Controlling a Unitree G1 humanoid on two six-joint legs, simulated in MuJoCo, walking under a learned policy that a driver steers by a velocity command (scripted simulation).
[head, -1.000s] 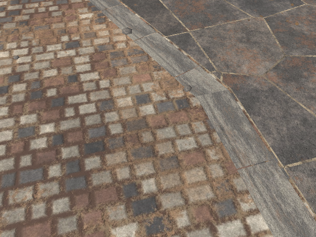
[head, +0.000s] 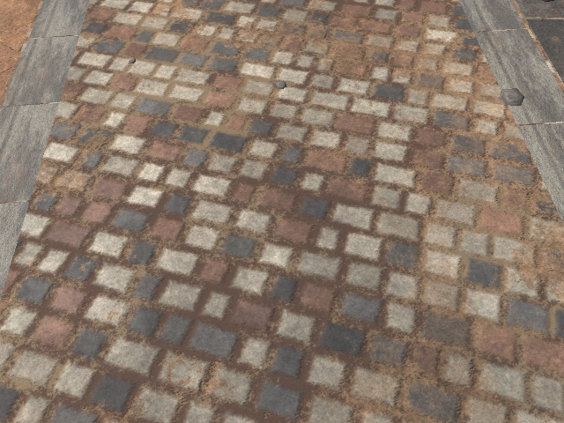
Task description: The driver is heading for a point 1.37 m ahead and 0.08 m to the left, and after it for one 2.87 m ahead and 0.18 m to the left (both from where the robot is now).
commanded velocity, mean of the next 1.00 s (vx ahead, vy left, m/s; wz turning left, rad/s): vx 0.29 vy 0.00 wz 0.31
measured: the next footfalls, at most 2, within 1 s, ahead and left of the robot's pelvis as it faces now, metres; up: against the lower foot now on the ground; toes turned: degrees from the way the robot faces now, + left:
left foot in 0.24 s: +0.19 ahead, +0.11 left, +0.00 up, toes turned +10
right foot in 0.70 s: +0.24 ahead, -0.07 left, +0.00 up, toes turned +14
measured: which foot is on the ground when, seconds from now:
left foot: up 0.00-0.22, down 0.24-0.70, up 0.72-1.00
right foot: down 0.00-0.24, up 0.26-0.68, down 0.70-1.00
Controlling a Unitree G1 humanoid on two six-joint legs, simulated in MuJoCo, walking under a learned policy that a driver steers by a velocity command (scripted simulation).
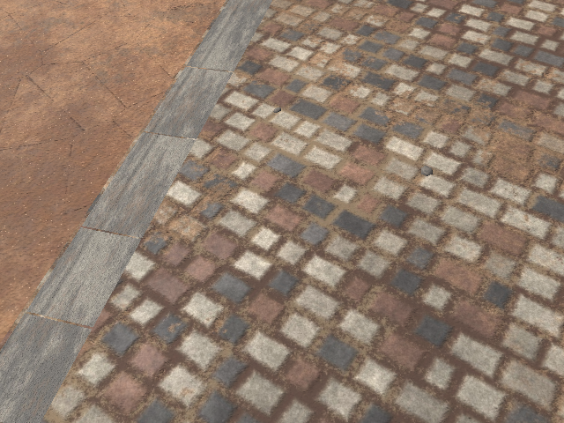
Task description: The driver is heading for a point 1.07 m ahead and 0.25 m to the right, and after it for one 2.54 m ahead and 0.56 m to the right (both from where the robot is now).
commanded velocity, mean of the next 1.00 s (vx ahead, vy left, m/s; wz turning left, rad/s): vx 0.39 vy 0.00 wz -0.42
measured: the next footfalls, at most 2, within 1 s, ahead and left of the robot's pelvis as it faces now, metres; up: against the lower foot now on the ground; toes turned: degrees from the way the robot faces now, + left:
left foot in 0.14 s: +0.24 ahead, +0.11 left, +0.00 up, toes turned +2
right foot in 0.68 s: +0.50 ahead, -0.10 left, +0.00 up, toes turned -23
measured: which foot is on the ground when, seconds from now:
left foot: up 0.00-0.12, down 0.14-0.68, up 0.70-1.00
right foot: down 0.00-0.16, up 0.18-0.66, down 0.68-1.00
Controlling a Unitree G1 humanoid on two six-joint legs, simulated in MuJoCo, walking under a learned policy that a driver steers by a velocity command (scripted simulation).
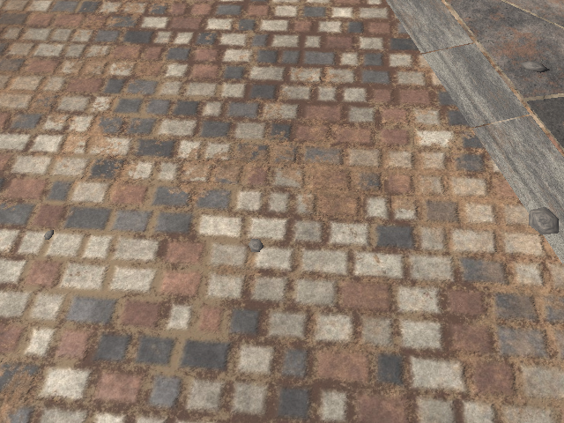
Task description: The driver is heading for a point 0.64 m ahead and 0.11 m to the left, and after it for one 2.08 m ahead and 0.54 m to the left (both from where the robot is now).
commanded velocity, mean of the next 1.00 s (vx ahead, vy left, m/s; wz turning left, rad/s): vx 0.10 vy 0.00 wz -0.11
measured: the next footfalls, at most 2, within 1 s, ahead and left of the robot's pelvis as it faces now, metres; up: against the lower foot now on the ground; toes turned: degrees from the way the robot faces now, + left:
left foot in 0.28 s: +0.10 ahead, +0.15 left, +0.00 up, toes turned -4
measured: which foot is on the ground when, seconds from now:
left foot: up 0.00-0.26, down 0.28-1.00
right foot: down 0.00-1.00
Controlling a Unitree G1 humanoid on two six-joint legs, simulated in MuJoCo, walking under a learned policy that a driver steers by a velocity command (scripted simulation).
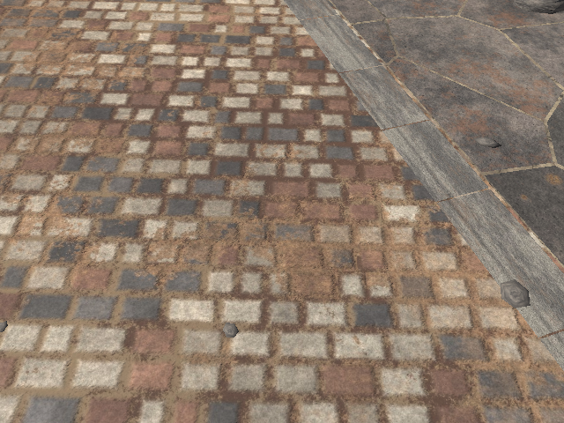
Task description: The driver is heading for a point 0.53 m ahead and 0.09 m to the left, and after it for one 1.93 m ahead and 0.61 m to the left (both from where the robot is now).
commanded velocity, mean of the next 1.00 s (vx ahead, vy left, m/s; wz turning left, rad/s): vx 0.13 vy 0.00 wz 0.21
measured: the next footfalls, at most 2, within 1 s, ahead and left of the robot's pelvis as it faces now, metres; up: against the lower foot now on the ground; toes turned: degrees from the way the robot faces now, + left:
right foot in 0.38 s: +0.30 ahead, -0.07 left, +0.00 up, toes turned -1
left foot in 0.86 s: +0.19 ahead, +0.10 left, +0.00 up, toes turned +15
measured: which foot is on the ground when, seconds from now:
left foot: down 0.00-0.38, up 0.40-0.84, down 0.86-1.00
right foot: down 0.00-0.00, up 0.02-0.36, down 0.38-0.86, up 0.88-1.00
